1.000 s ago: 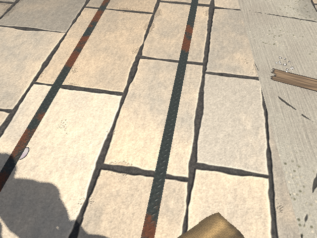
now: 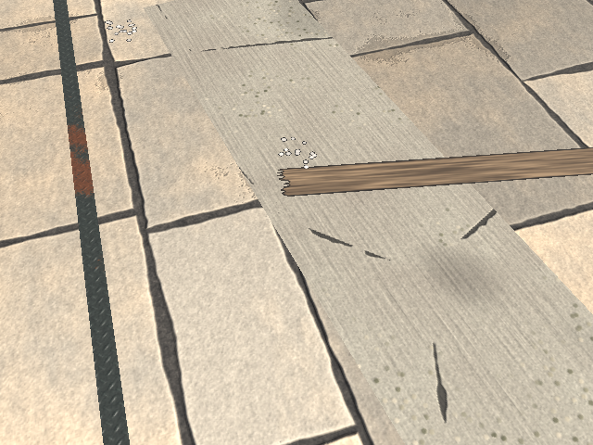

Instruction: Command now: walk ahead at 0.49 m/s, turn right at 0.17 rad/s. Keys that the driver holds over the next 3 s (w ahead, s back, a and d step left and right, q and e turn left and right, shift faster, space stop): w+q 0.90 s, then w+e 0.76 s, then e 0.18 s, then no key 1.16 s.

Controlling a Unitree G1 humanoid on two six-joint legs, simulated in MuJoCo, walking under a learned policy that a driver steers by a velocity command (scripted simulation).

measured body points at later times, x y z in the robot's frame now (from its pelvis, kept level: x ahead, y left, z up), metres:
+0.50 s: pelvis +0.26 -0.05 +0.01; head +0.28 -0.06 +0.46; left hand +0.31 +0.23 -0.10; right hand +0.40 -0.31 -0.12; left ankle +0.22 +0.10 -0.65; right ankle +0.28 -0.15 -0.74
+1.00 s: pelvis +0.48 +0.08 +0.00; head +0.51 +0.11 +0.44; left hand +0.45 +0.38 -0.12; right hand +0.73 -0.09 -0.10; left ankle +0.50 +0.16 -0.74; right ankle +0.50 -0.09 -0.64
